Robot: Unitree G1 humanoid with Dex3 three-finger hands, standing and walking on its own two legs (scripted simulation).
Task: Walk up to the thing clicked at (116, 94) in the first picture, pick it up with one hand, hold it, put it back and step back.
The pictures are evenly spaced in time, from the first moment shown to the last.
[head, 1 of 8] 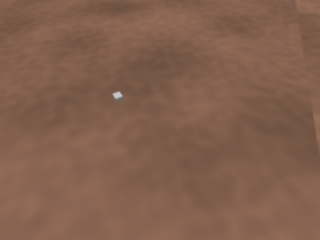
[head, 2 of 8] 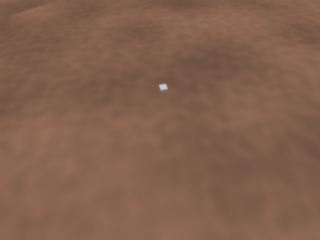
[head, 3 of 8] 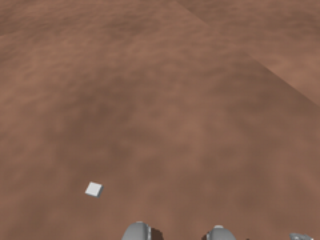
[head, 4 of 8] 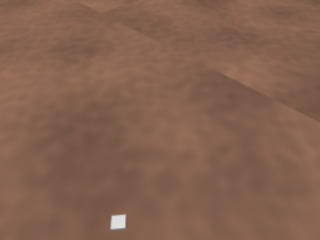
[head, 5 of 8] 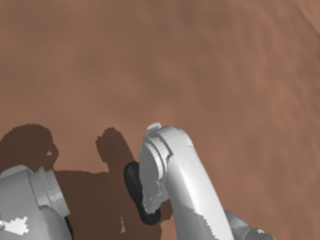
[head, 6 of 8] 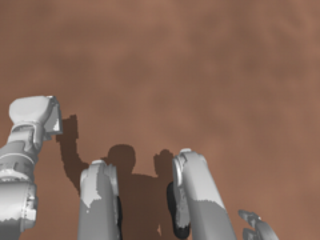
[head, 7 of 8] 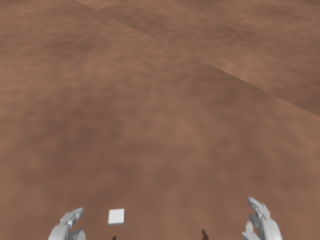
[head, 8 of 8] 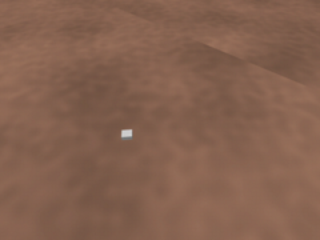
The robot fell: no
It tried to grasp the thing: yes
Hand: left
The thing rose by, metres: 0.70
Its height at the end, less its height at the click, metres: +0.00
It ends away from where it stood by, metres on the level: 0.00
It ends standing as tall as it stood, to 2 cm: yes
